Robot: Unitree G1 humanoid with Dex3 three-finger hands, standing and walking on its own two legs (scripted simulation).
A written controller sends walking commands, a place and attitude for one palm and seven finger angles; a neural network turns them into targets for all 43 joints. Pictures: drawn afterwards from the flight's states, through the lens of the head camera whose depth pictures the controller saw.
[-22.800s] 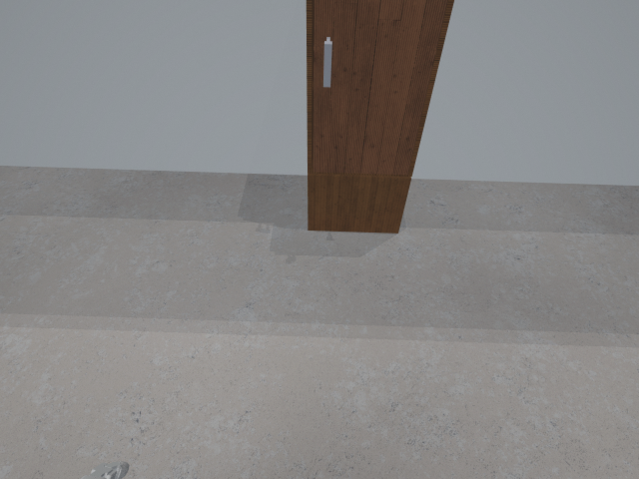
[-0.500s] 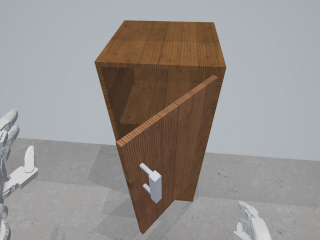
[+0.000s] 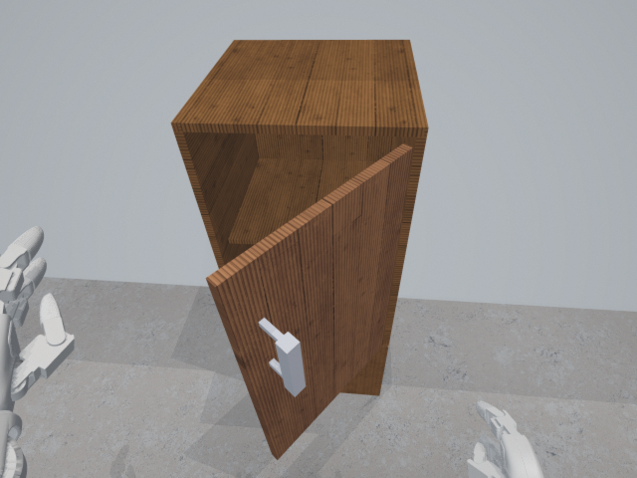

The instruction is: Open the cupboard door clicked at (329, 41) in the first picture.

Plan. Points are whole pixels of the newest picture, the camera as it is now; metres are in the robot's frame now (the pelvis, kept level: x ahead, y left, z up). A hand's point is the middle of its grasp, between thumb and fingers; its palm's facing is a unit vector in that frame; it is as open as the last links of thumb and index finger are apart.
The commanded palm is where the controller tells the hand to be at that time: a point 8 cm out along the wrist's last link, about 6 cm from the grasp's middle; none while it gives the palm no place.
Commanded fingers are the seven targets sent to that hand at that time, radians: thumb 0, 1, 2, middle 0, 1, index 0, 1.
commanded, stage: step back with the hand held close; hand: left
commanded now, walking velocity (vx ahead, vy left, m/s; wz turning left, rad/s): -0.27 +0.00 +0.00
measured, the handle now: (281, 356) +0.28 +0.09 -0.01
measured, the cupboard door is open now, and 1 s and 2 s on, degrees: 52 52 52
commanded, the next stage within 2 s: stop stepping back and stand still in 1.18 s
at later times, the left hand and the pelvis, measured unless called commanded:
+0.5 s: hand (12, 393) +0.14 +0.29 +0.15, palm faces +0.37 -0.78 -0.51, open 7.4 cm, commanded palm +0.09 +0.33 +0.17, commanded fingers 0.00 0.90 0.90 -0.20 -0.30 -0.20 -0.30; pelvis -0.06 +0.03 -0.01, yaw -1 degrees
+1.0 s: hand out of the picture +0.03 +0.32 +0.15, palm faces +0.49 -0.75 -0.45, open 7.4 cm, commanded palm -0.05 +0.35 +0.17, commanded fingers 0.00 0.90 0.90 -0.20 -0.30 -0.20 -0.30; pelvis -0.15 +0.04 -0.02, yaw +6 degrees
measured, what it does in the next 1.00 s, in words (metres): walks backwards: left foot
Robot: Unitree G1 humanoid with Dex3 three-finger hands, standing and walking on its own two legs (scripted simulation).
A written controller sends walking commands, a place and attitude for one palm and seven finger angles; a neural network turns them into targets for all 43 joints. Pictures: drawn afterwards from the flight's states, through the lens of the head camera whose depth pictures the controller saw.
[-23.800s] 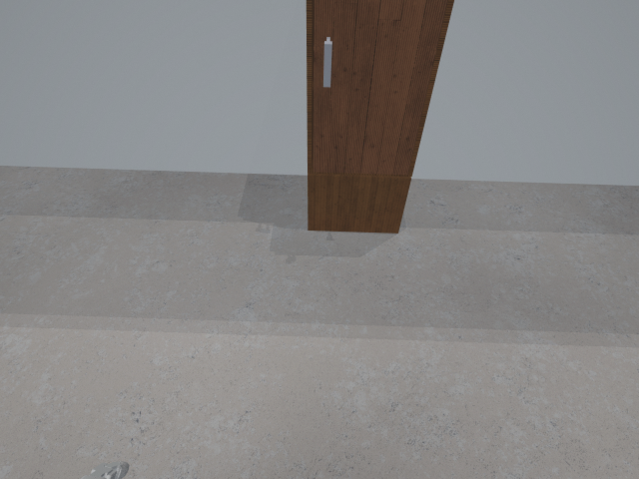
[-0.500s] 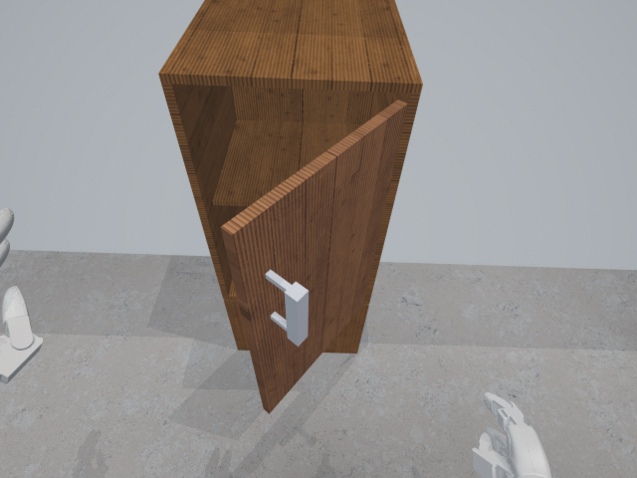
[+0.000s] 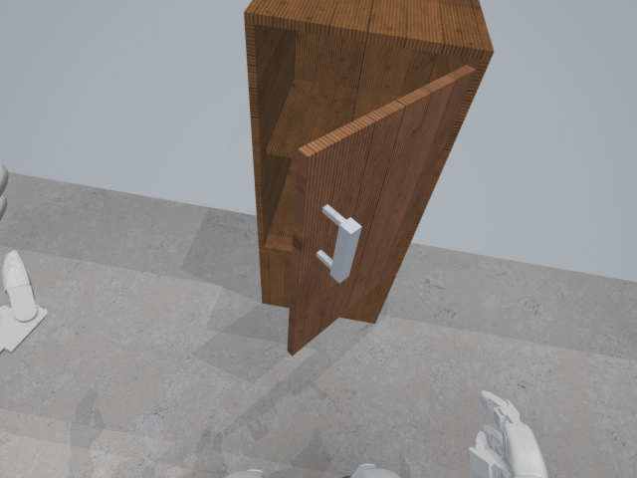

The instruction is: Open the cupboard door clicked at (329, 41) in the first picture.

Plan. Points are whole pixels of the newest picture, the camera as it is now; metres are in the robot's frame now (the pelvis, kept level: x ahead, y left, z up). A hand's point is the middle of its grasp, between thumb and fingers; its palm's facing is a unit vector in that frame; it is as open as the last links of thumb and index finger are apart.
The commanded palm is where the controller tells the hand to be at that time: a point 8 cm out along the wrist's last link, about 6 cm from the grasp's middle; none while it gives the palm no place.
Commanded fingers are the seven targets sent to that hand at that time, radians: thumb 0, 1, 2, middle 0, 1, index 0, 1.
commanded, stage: step back with the hand held close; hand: left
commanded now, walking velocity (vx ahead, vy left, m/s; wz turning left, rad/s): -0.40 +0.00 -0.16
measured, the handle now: (335, 244) +0.44 +0.00 +0.02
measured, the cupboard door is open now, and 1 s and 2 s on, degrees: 52 52 52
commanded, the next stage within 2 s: stop stepping back and stand still in 0.18 s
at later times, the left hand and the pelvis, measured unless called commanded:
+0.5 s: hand out of the picture +0.08 +0.19 +0.19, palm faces +0.20 -0.78 -0.59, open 7.4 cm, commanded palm +0.04 +0.23 +0.19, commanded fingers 0.00 0.90 0.90 -0.20 -0.30 -0.20 -0.30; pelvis -0.14 -0.04 +0.02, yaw -9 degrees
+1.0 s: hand out of the picture +0.02 +0.22 +0.20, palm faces +0.39 -0.75 -0.53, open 7.4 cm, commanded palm -0.03 +0.25 +0.19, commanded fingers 0.00 0.90 0.90 -0.20 -0.30 -0.20 -0.30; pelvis -0.20 -0.03 +0.01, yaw -7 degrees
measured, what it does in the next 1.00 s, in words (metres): walks backwards: right foot, then left foot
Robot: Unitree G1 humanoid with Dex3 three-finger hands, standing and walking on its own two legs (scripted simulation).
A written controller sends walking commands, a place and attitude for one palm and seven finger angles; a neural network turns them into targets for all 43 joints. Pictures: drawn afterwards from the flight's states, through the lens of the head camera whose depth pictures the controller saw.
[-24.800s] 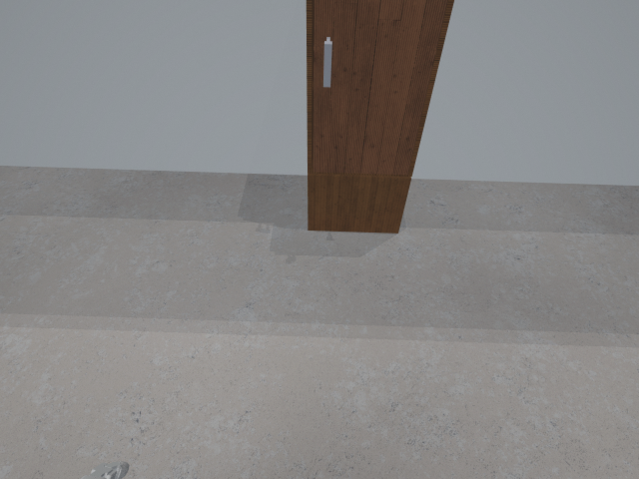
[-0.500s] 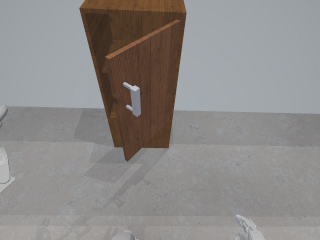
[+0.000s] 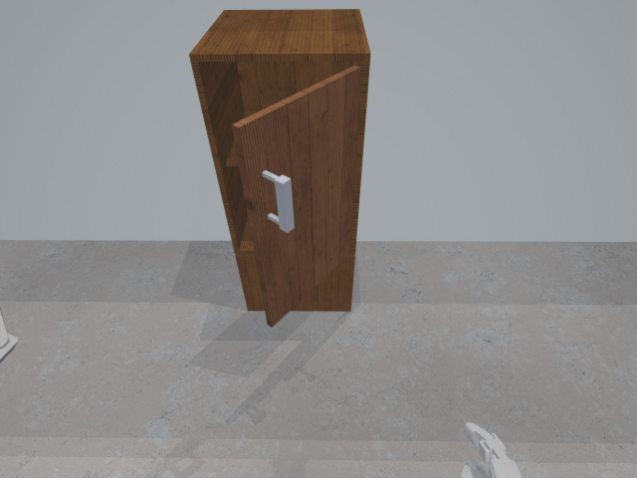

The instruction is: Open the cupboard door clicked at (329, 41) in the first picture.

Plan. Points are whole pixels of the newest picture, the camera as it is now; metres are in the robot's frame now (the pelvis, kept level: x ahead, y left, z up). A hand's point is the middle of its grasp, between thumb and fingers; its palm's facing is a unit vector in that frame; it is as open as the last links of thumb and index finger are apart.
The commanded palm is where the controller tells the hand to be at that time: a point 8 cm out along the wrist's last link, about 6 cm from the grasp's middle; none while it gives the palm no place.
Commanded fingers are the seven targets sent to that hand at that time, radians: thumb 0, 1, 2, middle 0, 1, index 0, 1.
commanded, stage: stop stepping back and stand still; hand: left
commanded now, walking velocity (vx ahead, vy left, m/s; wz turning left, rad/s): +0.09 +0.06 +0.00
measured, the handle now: (277, 201) +0.63 +0.11 +0.00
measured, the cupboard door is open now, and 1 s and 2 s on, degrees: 52 52 52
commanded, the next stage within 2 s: let the arm hang, fingers relaxed in 0.90 s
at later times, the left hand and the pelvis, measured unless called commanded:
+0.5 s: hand (23, 325) +0.22 +0.30 +0.17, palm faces +0.38 -0.76 -0.52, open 7.4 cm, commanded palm +0.15 +0.33 +0.18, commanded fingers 0.00 0.90 0.90 -0.20 -0.30 -0.20 -0.30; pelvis +0.01 +0.03 +0.00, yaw -1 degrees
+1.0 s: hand (26, 354) +0.20 +0.30 +0.14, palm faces +0.39 -0.81 -0.44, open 7.4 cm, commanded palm none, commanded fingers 0.00 0.90 0.90 -0.20 -0.30 -0.20 -0.30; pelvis -0.01 +0.04 +0.01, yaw -1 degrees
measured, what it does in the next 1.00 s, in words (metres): steps on the spot: right foot, then left foot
